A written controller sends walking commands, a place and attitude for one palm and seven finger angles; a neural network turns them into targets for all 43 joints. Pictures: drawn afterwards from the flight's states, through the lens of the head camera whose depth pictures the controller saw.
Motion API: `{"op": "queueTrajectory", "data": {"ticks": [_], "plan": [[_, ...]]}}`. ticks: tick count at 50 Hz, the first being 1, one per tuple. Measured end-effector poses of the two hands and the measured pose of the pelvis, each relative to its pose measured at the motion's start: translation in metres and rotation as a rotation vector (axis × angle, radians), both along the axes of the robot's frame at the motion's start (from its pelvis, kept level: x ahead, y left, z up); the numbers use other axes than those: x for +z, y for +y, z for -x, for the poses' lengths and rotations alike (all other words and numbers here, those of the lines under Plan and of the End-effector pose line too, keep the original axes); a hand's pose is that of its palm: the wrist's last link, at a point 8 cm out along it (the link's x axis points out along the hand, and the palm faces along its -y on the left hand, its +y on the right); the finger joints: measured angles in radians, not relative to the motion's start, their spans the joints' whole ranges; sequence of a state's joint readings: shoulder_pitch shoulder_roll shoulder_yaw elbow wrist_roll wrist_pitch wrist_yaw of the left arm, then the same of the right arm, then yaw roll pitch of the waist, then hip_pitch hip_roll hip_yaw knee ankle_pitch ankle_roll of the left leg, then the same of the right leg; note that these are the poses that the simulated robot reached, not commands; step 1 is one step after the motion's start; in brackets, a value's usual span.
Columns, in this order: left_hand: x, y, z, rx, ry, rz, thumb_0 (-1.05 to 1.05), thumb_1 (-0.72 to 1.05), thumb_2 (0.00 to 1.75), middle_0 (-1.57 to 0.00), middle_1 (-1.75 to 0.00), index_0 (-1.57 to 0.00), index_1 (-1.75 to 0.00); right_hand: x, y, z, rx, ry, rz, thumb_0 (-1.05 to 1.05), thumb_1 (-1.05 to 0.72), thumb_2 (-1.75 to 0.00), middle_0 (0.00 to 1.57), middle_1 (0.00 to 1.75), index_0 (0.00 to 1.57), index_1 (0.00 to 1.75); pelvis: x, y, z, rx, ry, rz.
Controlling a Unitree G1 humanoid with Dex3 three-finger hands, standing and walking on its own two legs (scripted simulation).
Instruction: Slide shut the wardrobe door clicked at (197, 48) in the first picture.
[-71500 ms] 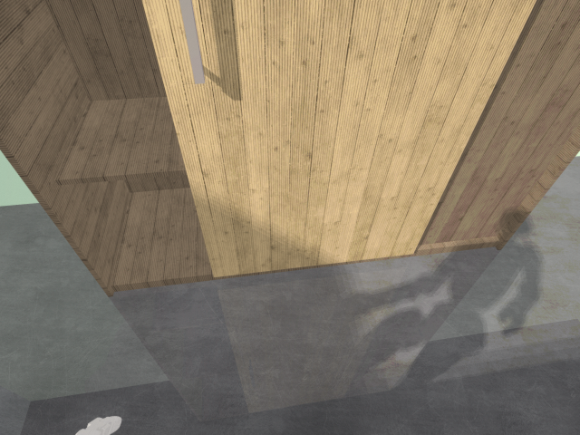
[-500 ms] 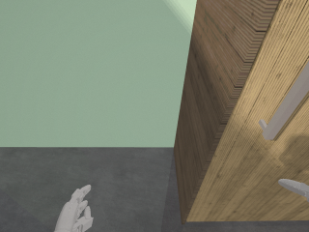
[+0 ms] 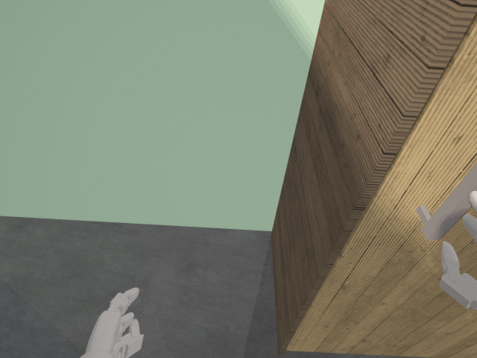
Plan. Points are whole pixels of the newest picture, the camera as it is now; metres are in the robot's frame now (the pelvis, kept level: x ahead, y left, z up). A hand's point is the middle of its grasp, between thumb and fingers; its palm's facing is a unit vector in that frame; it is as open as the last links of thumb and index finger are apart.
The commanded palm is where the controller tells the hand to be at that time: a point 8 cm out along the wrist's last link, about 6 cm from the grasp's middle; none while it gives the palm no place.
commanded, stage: draw the hand back to the body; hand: right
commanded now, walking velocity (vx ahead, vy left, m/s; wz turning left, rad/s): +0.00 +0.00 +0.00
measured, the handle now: out of the picture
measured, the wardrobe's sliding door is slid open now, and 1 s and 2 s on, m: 0.00 0.00 0.00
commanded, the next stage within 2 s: step back with the hand held close in 0.34 s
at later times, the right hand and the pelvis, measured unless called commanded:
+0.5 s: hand (446, 276) +0.19 -0.25 +0.16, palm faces +0.45 +0.81 -0.37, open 7.4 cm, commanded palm +0.14 -0.29 +0.17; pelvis +0.00 +0.01 +0.00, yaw +0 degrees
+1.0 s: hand out of the picture +0.15 -0.29 +0.15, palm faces +0.42 +0.76 -0.50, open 7.4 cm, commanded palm +0.09 -0.32 +0.17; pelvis -0.06 -0.02 -0.01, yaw +1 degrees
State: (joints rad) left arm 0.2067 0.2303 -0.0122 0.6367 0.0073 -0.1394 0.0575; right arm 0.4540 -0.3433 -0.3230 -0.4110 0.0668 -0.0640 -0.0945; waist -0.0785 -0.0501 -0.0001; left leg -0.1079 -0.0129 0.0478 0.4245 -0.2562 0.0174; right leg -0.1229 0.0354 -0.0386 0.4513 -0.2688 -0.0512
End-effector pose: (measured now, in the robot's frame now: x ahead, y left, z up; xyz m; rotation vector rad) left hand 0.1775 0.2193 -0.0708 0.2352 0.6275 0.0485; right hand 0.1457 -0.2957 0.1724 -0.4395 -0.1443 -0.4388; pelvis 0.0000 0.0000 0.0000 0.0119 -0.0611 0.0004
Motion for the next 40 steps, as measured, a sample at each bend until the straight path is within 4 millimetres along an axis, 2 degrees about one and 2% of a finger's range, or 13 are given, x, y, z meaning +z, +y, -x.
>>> {"op": "queueTrajectory", "data": {"ticks": [9, 25, 31, 40], "plan": [[0.003, 0.003, -0.01, -0.011, -0.007, 0.0, 0.01, 0.9, 0.89, -0.2, -0.3, -0.2, -0.3, 0.0, 0.005, 0.001, -0.015, 0.006, -0.006, 0.01, -0.84, -0.87, 0.22, 0.33, 0.22, 0.33, 0.0, 0.007, -0.003, -0.004, -0.003, 0.0], [-0.002, 0.009, 0.001, 0.001, 0.019, 0.008, 0.01, 0.9, 0.89, -0.2, -0.3, -0.2, -0.3, 0.001, 0.01, 0.004, -0.018, 0.002, -0.007, 0.01, -0.89, -0.9, 0.21, 0.31, 0.21, 0.3, 0.001, 0.015, 0.002, -0.005, -0.01, -0.001], [-0.002, 0.018, 0.014, 0.05, 0.062, -0.015, 0.01, 0.9, 0.89, -0.2, -0.3, -0.2, -0.3, 0.005, 0.001, -0.003, -0.01, -0.032, 0.062, 0.01, -0.89, -0.9, 0.21, 0.31, 0.21, 0.3, -0.001, 0.01, 0.01, 0.003, 0.051, -0.011], [-0.002, 0.021, 0.048, 0.149, 0.096, -0.053, 0.01, 0.9, 0.89, -0.2, -0.3, -0.2, -0.3, -0.003, -0.007, 0.006, 0.073, 0.026, 0.113, 0.01, -0.89, -0.9, 0.21, 0.31, 0.2, 0.29, -0.004, -0.01, 0.029, 0.025, 0.077, 0.001]]}}
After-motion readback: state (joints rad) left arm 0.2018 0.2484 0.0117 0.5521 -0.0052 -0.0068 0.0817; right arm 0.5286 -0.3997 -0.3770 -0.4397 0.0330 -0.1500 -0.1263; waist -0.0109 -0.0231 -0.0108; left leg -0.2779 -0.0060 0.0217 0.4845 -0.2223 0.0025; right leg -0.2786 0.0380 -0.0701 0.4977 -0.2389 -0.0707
